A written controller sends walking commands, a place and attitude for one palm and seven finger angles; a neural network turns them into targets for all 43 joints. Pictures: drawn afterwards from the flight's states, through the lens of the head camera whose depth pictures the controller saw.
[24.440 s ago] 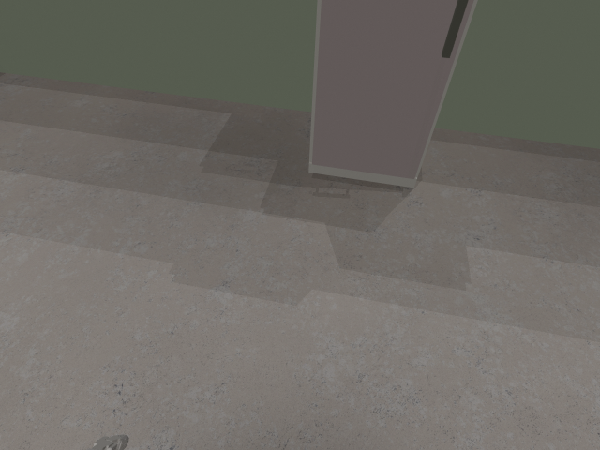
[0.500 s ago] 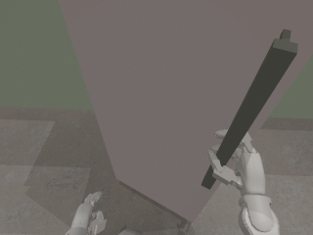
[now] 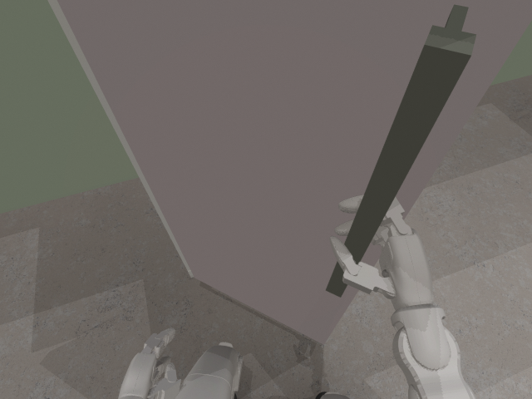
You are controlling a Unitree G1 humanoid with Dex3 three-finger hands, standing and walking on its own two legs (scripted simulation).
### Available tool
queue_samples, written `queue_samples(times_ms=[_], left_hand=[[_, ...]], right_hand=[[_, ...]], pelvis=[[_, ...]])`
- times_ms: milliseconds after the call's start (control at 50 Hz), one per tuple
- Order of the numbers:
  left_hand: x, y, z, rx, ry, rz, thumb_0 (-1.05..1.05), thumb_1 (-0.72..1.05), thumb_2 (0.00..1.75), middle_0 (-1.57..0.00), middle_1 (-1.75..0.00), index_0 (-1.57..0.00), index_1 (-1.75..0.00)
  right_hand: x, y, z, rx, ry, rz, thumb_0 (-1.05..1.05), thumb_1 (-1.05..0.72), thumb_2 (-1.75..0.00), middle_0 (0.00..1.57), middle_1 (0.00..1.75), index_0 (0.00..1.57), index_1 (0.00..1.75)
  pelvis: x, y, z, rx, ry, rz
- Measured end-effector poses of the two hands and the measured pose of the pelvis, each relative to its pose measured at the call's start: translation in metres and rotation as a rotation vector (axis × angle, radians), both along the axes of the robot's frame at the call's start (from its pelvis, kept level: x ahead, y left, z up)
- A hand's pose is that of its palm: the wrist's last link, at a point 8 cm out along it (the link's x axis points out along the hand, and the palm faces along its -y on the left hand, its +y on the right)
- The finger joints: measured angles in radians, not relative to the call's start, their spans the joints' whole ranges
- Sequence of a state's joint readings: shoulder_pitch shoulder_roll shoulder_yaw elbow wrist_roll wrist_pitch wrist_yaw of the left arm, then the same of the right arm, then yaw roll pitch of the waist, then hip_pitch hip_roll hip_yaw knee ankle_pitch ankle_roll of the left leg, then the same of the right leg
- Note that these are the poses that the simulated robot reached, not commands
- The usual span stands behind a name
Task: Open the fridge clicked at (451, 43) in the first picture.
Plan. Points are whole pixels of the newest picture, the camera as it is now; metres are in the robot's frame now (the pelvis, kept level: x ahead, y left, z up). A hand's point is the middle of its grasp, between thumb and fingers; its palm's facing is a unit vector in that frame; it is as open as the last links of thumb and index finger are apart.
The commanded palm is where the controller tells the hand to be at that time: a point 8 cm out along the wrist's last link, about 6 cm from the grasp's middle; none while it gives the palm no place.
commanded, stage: walk backward, drawing the door open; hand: right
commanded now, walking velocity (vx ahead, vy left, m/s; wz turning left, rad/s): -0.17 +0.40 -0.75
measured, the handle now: (372, 205) +0.33 -0.09 +0.15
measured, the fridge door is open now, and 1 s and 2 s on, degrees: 47 74 70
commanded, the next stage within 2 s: stop walking and hold the door back in 0.52 s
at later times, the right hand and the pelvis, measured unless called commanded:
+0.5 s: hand (254, 353) +0.16 +0.03 +0.10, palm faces +0.33 +0.92 -0.19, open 7.4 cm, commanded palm +0.11 +0.00 +0.10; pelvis -0.06 +0.24 -0.01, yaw -24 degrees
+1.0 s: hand (190, 389) +0.12 +0.09 +0.11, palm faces +0.56 +0.79 -0.26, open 7.1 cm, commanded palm +0.09 +0.03 +0.10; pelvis -0.10 +0.40 +0.00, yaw -39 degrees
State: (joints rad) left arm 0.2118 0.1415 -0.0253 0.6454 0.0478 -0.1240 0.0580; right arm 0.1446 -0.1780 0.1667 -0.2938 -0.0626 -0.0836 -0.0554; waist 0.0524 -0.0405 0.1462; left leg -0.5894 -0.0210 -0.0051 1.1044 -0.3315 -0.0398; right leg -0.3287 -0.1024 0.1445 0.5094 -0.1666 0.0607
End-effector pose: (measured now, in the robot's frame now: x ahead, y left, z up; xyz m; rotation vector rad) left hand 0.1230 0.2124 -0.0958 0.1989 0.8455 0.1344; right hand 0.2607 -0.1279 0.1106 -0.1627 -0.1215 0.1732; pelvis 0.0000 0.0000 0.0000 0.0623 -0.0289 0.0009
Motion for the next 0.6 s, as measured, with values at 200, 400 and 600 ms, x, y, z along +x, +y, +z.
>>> queue_samples(times_ms=[200,400,600], left_hand=[[0.033,0.085,-0.021,-0.032,-0.029,-0.137,0.01,0.90,0.90,-0.21,-0.30,-0.20,-0.30],[0.071,0.134,0.004,0.040,-0.210,-0.315,0.01,0.91,0.90,-0.20,-0.30,-0.20,-0.29],[0.069,0.194,-0.018,-0.043,-0.064,-0.546,0.01,0.90,0.90,-0.21,-0.30,-0.20,-0.30]], right_hand=[[-0.067,0.047,0.001,-0.046,-0.016,-0.265,-0.05,-0.51,-0.74,0.41,1.35,0.26,1.36],[-0.112,0.090,-0.006,-0.014,-0.113,-0.363,-0.05,-0.52,-0.75,0.41,1.37,0.24,1.33],[-0.164,0.154,-0.003,-0.046,-0.064,-0.649,-0.05,-0.52,-0.76,0.41,1.36,0.22,1.37]], pelvis=[[-0.031,0.105,-0.012,-0.056,0.014,-0.166],[-0.055,0.183,-0.027,-0.082,0.008,-0.331],[-0.052,0.302,-0.025,-0.055,0.014,-0.496]])
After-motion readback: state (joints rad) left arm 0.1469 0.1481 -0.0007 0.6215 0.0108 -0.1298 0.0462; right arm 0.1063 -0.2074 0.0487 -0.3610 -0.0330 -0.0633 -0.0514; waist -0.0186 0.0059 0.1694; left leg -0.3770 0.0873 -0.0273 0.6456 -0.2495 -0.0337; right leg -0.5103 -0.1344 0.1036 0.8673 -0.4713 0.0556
